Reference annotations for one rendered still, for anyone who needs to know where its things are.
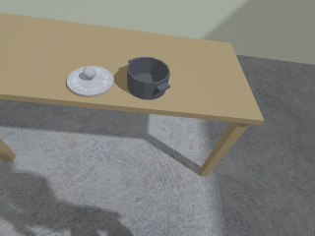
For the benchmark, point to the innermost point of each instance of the knob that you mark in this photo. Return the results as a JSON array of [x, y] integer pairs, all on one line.
[[89, 72]]

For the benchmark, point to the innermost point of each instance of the pot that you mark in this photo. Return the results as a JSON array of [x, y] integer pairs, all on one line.
[[147, 77]]

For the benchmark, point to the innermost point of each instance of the table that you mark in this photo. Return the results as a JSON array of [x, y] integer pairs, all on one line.
[[37, 55]]

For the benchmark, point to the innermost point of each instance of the lid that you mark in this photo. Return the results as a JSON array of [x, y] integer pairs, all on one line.
[[80, 85]]

